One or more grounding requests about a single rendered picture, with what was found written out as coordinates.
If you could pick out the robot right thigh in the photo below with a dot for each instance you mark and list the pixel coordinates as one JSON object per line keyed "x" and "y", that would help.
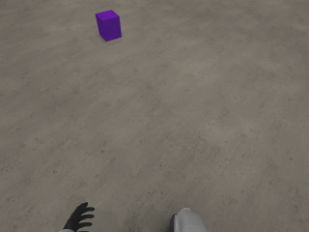
{"x": 187, "y": 221}

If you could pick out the carton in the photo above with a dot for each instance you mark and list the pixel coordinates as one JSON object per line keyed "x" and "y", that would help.
{"x": 109, "y": 25}

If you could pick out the right robot shin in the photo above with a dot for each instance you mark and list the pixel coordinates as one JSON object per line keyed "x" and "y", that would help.
{"x": 185, "y": 210}

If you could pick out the left robot hand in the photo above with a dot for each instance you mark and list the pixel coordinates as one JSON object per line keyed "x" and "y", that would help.
{"x": 73, "y": 222}

